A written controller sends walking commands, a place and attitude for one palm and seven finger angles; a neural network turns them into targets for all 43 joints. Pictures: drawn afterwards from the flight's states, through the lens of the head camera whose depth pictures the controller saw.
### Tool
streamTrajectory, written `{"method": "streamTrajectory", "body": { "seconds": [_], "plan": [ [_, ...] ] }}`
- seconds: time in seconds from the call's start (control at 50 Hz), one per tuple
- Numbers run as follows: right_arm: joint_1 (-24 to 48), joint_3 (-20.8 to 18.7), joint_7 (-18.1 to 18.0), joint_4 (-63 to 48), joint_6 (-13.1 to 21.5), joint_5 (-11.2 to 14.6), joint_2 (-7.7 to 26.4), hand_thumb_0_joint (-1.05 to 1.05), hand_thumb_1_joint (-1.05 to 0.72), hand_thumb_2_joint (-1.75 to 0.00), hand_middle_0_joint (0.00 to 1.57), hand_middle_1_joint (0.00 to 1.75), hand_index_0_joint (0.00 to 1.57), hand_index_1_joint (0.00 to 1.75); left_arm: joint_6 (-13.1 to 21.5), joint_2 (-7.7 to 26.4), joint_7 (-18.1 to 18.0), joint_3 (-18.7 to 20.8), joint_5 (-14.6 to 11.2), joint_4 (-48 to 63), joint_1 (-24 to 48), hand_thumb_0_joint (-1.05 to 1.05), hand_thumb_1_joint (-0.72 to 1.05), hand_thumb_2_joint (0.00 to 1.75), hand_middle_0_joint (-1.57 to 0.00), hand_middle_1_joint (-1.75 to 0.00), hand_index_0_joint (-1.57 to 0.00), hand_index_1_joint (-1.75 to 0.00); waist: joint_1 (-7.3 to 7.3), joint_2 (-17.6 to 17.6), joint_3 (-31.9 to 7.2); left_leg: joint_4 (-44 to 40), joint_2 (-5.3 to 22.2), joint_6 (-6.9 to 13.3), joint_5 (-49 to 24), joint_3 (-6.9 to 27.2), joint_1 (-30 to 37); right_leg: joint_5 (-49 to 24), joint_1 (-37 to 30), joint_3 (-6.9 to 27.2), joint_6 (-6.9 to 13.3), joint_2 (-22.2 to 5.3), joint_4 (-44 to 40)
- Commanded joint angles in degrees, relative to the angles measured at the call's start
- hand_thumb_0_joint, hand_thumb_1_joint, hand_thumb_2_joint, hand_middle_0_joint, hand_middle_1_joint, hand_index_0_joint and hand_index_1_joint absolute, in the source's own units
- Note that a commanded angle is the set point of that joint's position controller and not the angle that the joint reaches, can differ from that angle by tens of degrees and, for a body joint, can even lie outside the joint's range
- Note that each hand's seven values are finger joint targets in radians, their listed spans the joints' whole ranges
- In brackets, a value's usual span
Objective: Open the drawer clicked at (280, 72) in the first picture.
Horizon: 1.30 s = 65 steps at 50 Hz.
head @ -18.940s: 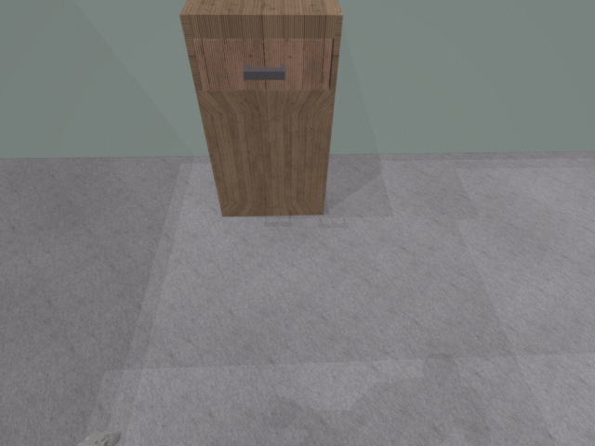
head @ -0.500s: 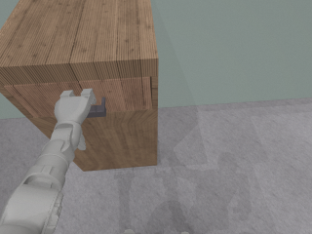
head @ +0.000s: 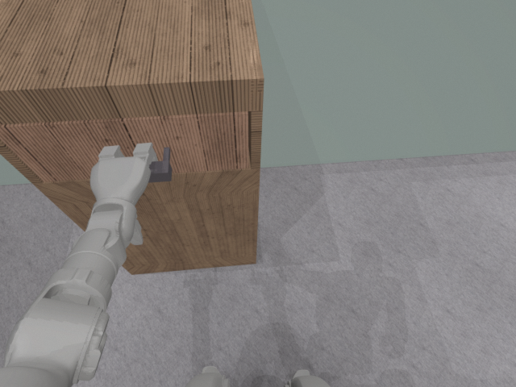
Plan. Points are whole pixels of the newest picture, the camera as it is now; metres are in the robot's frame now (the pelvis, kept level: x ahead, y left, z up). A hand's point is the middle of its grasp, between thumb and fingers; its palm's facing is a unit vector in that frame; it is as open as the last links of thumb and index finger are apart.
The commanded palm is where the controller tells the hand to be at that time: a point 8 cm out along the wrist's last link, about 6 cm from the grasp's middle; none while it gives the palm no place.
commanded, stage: lower the fingers behind the handle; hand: left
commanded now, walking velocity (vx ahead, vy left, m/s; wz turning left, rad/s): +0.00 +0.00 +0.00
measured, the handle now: (135, 163) +0.50 +0.22 -0.01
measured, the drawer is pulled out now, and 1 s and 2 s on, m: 0.00 0.00 0.04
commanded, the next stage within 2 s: close the thumb around the handle in 0.60 s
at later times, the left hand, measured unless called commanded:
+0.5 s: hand (135, 194) +0.45 +0.21 -0.03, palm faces -0.08 -0.02 -1.00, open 13.8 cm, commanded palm +0.43 +0.21 +0.03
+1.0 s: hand (133, 192) +0.45 +0.22 -0.03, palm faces -0.08 -0.04 -1.00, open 11.2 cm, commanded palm +0.43 +0.22 +0.03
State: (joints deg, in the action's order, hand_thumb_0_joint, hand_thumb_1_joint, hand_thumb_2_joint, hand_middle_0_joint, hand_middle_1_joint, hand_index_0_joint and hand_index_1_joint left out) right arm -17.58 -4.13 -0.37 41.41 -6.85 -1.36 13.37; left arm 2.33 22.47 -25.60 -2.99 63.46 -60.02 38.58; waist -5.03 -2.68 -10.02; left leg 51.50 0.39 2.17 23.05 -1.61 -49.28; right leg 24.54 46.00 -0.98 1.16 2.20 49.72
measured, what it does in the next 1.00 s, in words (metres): stands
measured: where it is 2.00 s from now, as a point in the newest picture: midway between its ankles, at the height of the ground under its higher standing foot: outside the picture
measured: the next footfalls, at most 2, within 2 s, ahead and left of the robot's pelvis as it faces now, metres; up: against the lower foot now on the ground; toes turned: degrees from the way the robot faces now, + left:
none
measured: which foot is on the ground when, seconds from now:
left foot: down 0.00-1.00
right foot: down 0.00-1.00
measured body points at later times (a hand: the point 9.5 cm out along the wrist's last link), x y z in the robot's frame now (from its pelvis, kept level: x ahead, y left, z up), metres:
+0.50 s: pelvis +0.00 +0.00 -0.01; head +0.10 +0.00 +0.43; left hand +0.44 +0.21 +0.03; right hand +0.03 -0.27 -0.14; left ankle +0.01 +0.09 -0.69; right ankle -0.02 -0.11 -0.69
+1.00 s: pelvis +0.00 +0.00 -0.01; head +0.11 +0.00 +0.43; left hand +0.45 +0.22 +0.03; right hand +0.03 -0.27 -0.14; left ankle +0.01 +0.09 -0.69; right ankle -0.02 -0.11 -0.69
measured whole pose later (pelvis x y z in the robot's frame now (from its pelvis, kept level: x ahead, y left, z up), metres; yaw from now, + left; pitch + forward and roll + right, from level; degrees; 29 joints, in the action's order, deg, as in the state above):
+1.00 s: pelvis +0.00 +0.00 -0.01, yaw -1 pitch +23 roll -2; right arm -17.8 -2.9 -1.3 40.1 -7.0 -0.9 13.6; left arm 2.0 24.4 -24.5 -2.5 62.7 -60.0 40.2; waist -5.7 -2.6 -10.2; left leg 54.3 0.8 2.4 24.1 -1.9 -52.8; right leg 25.3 49.6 -0.6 0.9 2.6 52.2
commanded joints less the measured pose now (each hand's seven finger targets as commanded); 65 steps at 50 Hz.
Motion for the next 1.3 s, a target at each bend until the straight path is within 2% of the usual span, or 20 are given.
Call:
{"method": "streamTrajectory", "body": {
  "seconds": [0.0, 0.08, 0.18, 0.22, 0.28, 0.32, 0.42, 0.46, 0.48, 0.54, 0.58, 0.68, 0.78, 0.8, 0.86, 1.12, 1.16, 1.18, 1.22, 1.28],
  "plan": [
    [-6.8, -2.9, -0.5, -3.6, 0.8, -0.2, 9.3, 0.00, -0.90, -0.90, 0.20, 0.30, 0.20, 0.30, -0.3, 12.3, -2.5, 3.9, 0.1, 10.5, 21.6, 0.00, -0.50, 0.30, -0.30, -1.20, -0.30, -1.20, -0.84, -1.4, -23.8, -2.6, -0.8, 0.2, -22.8, 2.0, 20.6, -20.2, -5.3, -0.4, 1.2, 1.5, -4.7],
    [-6.5, -2.7, -0.5, -3.3, 0.7, -0.3, 9.3, 0.00, -0.90, -0.90, 0.20, 0.30, 0.20, 0.30, -0.9, 12.2, -2.7, 3.8, 0.5, 7.7, 20.3, 0.00, -0.50, 0.30, -0.30, -1.20, -0.30, -1.20, -0.93, -1.0, -21.5, -1.9, -0.7, 0.1, -21.5, 2.1, 18.4, -18.8, -3.5, -0.6, 1.3, 1.6, -3.9],
    [-6.9, -2.6, -0.6, -3.6, 0.6, -0.2, 9.3, 0.00, -0.90, -0.90, 0.20, 0.30, 0.20, 0.30, -1.9, 10.3, -2.3, 2.1, 0.2, 6.3, 20.5, 0.00, -0.50, 0.30, -0.30, -1.20, -0.30, -1.20, -1.79, 0.6, -22.0, -1.1, -0.7, 0.2, -20.9, 2.1, 17.2, -18.9, -3.1, -0.6, 1.1, 1.5, -3.4],
    [-7.0, -2.6, -0.7, -3.7, 0.7, -0.1, 9.2, 0.00, -0.90, -0.90, 0.20, 0.30, 0.20, 0.30, -2.1, 9.4, -2.1, 1.0, 0.0, 7.7, 22.1, 0.00, -0.50, 0.30, -0.30, -1.20, -0.30, -1.20, -1.98, -0.8, -22.7, -1.2, -0.7, 0.2, -20.2, 2.0, 17.7, -18.3, -3.1, -0.4, 1.1, 1.4, -3.6],
    [-7.1, -2.5, -0.8, -3.7, 0.5, -0.1, 9.4, 0.00, -0.90, -0.90, 0.20, 0.30, 0.20, 0.30, -2.2, 11.7, -1.5, 3.1, -0.5, 7.4, 20.3, 0.00, -0.50, 0.30, -0.30, -1.20, -0.30, -1.20, -1.09, 0.0, -23.2, -1.4, -0.7, 0.3, -20.3, 1.9, 17.8, -18.6, -4.4, -0.4, 1.1, 1.5, -3.7],
    [-7.0, -2.4, -0.9, -4.0, 0.6, 0.1, 9.1, 0.00, -0.90, -0.90, 0.20, 0.30, 0.20, 0.30, -2.0, 9.7, -1.0, 1.3, -0.6, 7.9, 20.4, 0.00, -0.50, 0.30, -0.30, -1.20, -0.30, -1.20, -1.72, 0.6, -22.0, -1.4, -0.8, 0.5, -19.9, 1.7, 17.1, -19.2, -4.7, -0.2, 1.0, 1.5, -4.3],
    [-7.1, -2.0, -1.4, -3.9, 0.7, 0.3, 9.3, 0.00, -0.90, -0.90, 0.20, 0.30, 0.20, 0.30, -1.5, 12.0, -0.4, 2.1, -0.4, 7.0, 21.1, 0.00, -0.50, 0.30, -0.30, -1.20, -0.30, -1.20, -1.90, 1.0, -19.7, -1.6, -1.0, 0.7, -16.7, 1.4, 14.1, -17.2, -4.5, 0.2, 0.9, 1.2, -4.6],
    [-7.5, -2.2, -1.4, -3.8, 0.8, 0.2, 9.3, 0.00, -0.90, -0.90, 0.20, 0.30, 0.20, 0.30, -0.9, 12.4, -0.5, 2.4, -0.5, 8.5, 22.7, 0.00, -0.50, 0.30, -0.30, -1.20, -0.30, -1.20, -2.11, 0.2, -21.4, -1.4, -0.7, 0.7, -18.3, 1.8, 15.8, -17.9, -3.9, 0.0, 0.9, 1.3, -4.0],
    [-7.5, -2.3, -1.3, -3.9, 0.9, 0.2, 9.3, 0.00, -0.90, -0.90, 0.20, 0.30, 0.20, 0.30, -0.8, 12.6, -0.5, 3.2, -0.7, 8.1, 20.0, 0.00, -0.50, 0.30, -0.30, -1.20, -0.30, -1.20, -1.02, -0.7, -22.8, -1.2, -1.0, 0.6, -19.2, 1.4, 16.2, -18.9, -4.9, 0.2, 1.0, 1.3, -3.9],
    [-7.3, -2.1, -1.3, -3.9, 0.8, 0.2, 9.2, 0.00, -0.90, -0.90, 0.20, 0.30, 0.20, 0.30, -0.7, 13.0, -0.3, 3.5, -0.9, 7.2, 19.5, 0.00, -0.50, 0.30, -0.30, -1.20, -0.30, -1.20, -1.43, 0.7, -21.3, -0.8, -1.0, 0.6, -18.9, 1.3, 14.1, -19.8, -5.5, 0.3, 0.9, 1.2, -3.8],
    [-7.4, -2.3, -1.2, -3.9, 0.8, 0.1, 9.3, 0.00, -0.90, -0.90, 0.20, 0.30, 0.20, 0.30, -0.3, 12.9, -0.8, 3.4, -0.4, 8.8, 19.6, 0.00, -0.50, 0.30, -0.30, -1.20, -0.30, -1.20, -1.02, -1.0, -22.7, -1.0, -0.8, 0.5, -19.8, 1.4, 16.0, -19.6, -4.8, 0.1, 1.0, 1.3, -3.5],
    [-7.1, -2.0, -1.3, -3.9, 0.6, 0.3, 9.6, 0.00, -0.90, -0.90, 0.20, 0.30, 0.20, 0.30, -1.0, 15.1, -0.8, 4.8, -0.8, 6.9, 18.1, 0.00, -0.50, 0.30, -0.30, -1.20, -0.30, -1.20, -0.84, 1.1, -21.1, -1.1, -1.1, 0.8, -18.0, 0.9, 13.1, -19.6, -6.3, 0.6, 0.8, 1.2, -3.9],
    [-7.2, -2.0, -1.3, -4.1, 0.5, 0.4, 9.6, 0.00, -0.90, -0.90, 0.20, 0.30, 0.20, 0.30, -1.7, 15.0, -0.7, 4.7, -0.8, 6.4, 17.9, 0.00, -0.22, 0.42, -0.32, -1.23, -0.32, -1.23, -0.77, 1.0, -21.5, -1.3, -1.1, 0.7, -18.5, 1.0, 13.9, -19.1, -6.0, 0.2, 0.8, 1.3, -3.9],
    [-7.1, -2.0, -1.4, -4.3, 0.7, 0.5, 9.5, 0.00, -0.90, -0.90, 0.20, 0.30, 0.20, 0.30, -1.5, 13.6, -0.6, 3.4, -1.1, 7.2, 19.3, 0.00, -0.16, 0.44, -0.32, -1.24, -0.32, -1.24, -1.47, 0.5, -21.3, -1.2, -1.1, 0.8, -18.2, 0.9, 14.0, -19.3, -5.7, 0.4, 0.7, 1.2, -4.2],
    [-7.6, -1.8, -1.5, -4.2, 0.6, 0.5, 9.8, 0.00, -0.90, -0.90, 0.20, 0.30, 0.20, 0.30, -1.5, 16.1, -0.1, 5.0, -1.2, 6.5, 19.0, 0.00, 0.00, 0.52, -0.34, -1.25, -0.34, -1.25, -0.99, 1.0, -21.9, -1.2, -1.1, 0.8, -18.4, 1.0, 13.6, -19.5, -6.3, 0.4, 0.7, 1.2, -3.8],
    [-8.0, -2.0, -1.4, -4.3, 0.6, 0.4, 9.7, 0.00, -0.90, -0.90, 0.20, 0.30, 0.20, 0.30, -1.1, 13.1, 0.0, 2.9, -1.0, 6.8, 20.0, 0.00, 0.73, 0.83, -0.39, -1.33, -0.39, -1.33, -1.69, 0.1, -21.2, -0.9, -0.7, 0.5, -19.2, 1.6, 15.4, -17.9, -3.1, -0.3, 0.9, 1.5, -3.5],
    [-8.4, -2.2, -1.3, -4.3, 0.5, 0.3, 9.8, 0.00, -0.90, -0.90, 0.20, 0.30, 0.20, 0.30, -0.9, 14.4, -0.1, 4.2, -1.0, 8.3, 20.3, 0.00, 0.84, 0.88, -0.40, -1.34, -0.40, -1.34, -1.23, -0.7, -23.7, -0.8, -0.5, 0.4, -21.5, 1.9, 17.1, -19.4, -3.8, -0.4, 0.9, 1.5, -3.0],
    [-8.2, -2.3, -1.2, -4.5, 0.4, 0.3, 9.5, 0.00, -0.90, -0.90, 0.20, 0.30, 0.20, 0.30, -1.2, 12.3, 0.0, 3.2, -1.2, 7.3, 17.5, 0.00, 0.90, 0.90, -0.40, -1.35, -0.40, -1.35, -0.74, -0.1, -23.2, -0.9, -0.7, 0.3, -21.9, 1.6, 17.2, -19.8, -4.4, -0.5, 1.0, 1.7, -3.3],
    [-8.2, -2.3, -1.1, -4.3, 0.3, 0.2, 9.6, 0.00, -0.90, -0.90, 0.20, 0.30, 0.20, 0.30, -0.9, 13.4, 0.0, 4.0, -1.0, 8.5, 17.8, 0.00, 0.90, 0.90, -0.40, -1.35, -0.40, -1.35, -0.53, -0.3, -23.3, -1.0, -0.5, 0.2, -22.7, 1.7, 17.2, -20.5, -4.7, -0.5, 1.0, 1.7, -3.0],
    [-7.9, -2.5, -0.9, -4.6, 0.1, 0.1, 9.4, 0.00, -0.90, -0.90, 0.20, 0.30, 0.20, 0.30, -0.5, 11.8, -0.3, 3.5, -1.0, 9.9, 16.1, 0.00, 0.90, 0.90, -0.40, -1.35, -0.40, -1.35, -0.15, -1.2, -23.8, -1.0, -0.3, 0.1, -24.2, 1.8, 18.9, -21.1, -4.5, -0.6, 1.1, 1.8, -3.1]
  ]
}}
